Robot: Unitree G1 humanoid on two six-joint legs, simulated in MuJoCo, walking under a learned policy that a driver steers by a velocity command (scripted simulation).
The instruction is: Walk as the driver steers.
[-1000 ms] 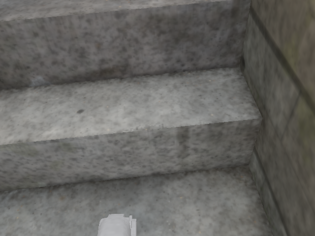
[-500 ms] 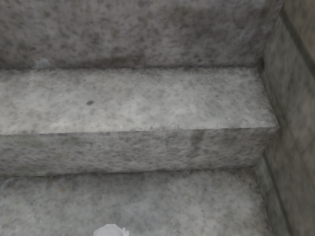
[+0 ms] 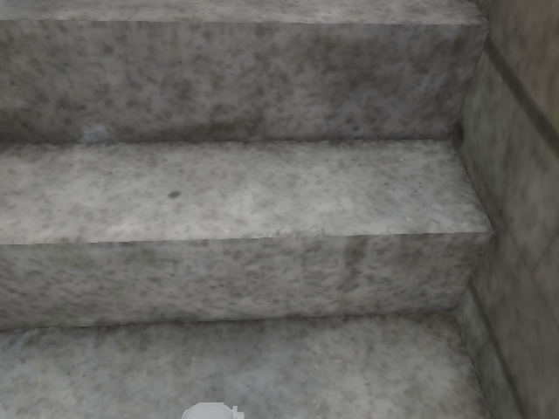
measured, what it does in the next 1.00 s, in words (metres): steps on the spot: right foot 0.23 m lower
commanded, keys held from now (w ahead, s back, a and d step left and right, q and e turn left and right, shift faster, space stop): no key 0.10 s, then w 0.66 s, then w+q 0.24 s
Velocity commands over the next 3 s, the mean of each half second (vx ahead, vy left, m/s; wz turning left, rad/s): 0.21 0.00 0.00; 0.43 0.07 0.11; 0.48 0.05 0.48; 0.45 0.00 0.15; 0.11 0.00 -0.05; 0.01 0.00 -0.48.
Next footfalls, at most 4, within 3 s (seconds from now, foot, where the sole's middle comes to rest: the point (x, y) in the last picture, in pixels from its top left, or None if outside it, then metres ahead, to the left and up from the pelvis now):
0.78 right None -0.06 -0.07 -0.78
1.20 left None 0.19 0.14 -0.56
1.78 right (327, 371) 0.46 -0.04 -0.34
2.20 left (82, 216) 0.56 0.35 -0.12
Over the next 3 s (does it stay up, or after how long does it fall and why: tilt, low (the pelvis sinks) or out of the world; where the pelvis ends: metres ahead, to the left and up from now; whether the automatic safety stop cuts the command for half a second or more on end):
stays up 0.59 0.23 0.64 its command is cut before an obstacle after 0.8 s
